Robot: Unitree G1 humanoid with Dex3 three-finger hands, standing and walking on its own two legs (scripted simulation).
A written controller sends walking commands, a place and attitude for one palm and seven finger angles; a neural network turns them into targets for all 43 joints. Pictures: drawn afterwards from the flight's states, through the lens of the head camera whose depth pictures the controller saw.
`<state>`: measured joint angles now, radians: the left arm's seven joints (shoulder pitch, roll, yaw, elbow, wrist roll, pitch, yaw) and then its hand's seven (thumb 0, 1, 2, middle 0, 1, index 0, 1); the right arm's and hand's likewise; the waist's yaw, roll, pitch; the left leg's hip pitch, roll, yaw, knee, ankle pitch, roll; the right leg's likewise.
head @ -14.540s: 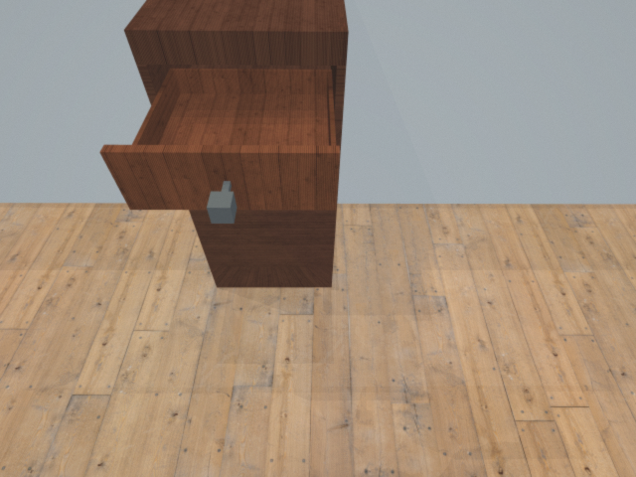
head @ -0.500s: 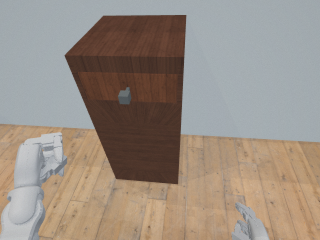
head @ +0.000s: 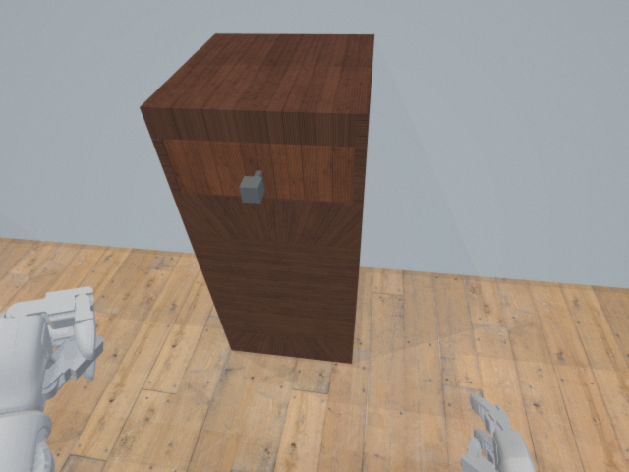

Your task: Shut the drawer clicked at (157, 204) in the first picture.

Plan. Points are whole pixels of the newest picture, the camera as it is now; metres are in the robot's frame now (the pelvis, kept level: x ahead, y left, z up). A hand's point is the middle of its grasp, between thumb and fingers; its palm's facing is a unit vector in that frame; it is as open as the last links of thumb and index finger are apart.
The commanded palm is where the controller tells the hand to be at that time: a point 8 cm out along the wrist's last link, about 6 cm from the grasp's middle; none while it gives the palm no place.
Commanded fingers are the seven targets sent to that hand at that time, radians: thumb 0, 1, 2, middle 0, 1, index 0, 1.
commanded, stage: step back with the hand held close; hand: left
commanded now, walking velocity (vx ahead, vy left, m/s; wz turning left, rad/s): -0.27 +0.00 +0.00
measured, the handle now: (254, 183) +0.63 +0.22 +0.02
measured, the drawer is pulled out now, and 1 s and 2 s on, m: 0.00 0.00 0.00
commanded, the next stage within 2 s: stop stepping back and stand still in 1.38 s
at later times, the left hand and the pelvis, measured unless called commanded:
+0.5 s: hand (49, 365) +0.15 +0.27 +0.16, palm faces +0.33 -0.78 -0.53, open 3.3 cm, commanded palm +0.09 +0.31 +0.17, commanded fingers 0.00 0.90 0.90 -1.40 -1.60 -1.40 -1.60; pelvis -0.04 +0.03 -0.01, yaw -1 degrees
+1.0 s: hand out of the picture +0.09 +0.27 +0.16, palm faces +0.39 -0.77 -0.50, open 3.3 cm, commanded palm +0.02 +0.30 +0.17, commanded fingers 0.00 0.90 0.90 -1.40 -1.60 -1.40 -1.60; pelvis -0.11 +0.02 -0.02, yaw +0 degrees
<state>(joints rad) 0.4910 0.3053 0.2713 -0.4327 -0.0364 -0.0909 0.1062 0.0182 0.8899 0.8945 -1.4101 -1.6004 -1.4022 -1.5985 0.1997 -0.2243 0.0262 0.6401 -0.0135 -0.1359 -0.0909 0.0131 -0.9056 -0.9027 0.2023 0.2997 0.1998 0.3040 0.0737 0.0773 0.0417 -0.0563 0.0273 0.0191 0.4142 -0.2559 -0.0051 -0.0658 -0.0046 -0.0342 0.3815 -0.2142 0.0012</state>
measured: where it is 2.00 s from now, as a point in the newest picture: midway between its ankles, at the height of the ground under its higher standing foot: outside the picture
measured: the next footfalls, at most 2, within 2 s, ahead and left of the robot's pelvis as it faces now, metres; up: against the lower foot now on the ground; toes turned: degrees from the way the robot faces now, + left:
right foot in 0.92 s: -0.12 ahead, -0.09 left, +0.00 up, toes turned +3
left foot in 1.36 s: -0.07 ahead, +0.13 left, +0.00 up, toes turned -2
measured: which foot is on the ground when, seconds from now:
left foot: down 0.00-1.00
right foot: down 0.00-0.78, up 0.80-0.90, down 0.92-1.00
